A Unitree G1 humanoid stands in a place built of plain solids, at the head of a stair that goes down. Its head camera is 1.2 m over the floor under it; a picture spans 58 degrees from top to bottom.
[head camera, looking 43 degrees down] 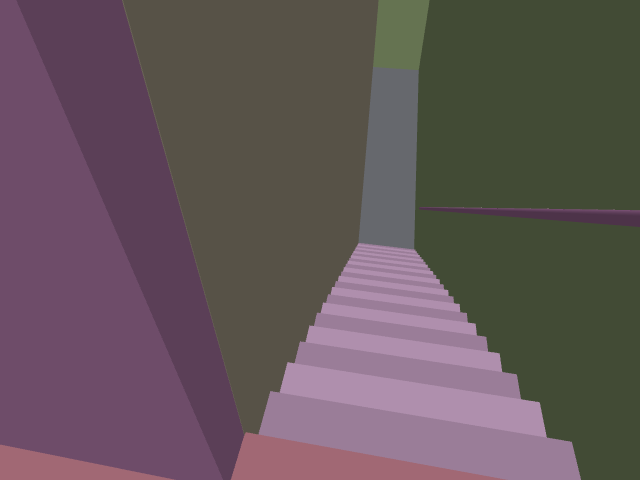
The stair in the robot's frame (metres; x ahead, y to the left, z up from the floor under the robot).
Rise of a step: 0.17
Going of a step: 0.22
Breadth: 0.96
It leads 10 degrees to the right of straight ahead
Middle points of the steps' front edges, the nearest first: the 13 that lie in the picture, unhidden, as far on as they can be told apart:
0.43 -0.27 0.00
0.64 -0.31 -0.17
0.85 -0.34 -0.34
1.06 -0.38 -0.51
1.27 -0.42 -0.68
1.49 -0.46 -0.84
1.70 -0.49 -1.01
1.91 -0.53 -1.18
2.12 -0.57 -1.35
2.33 -0.61 -1.52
2.55 -0.64 -1.69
2.76 -0.68 -1.86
2.97 -0.72 -2.03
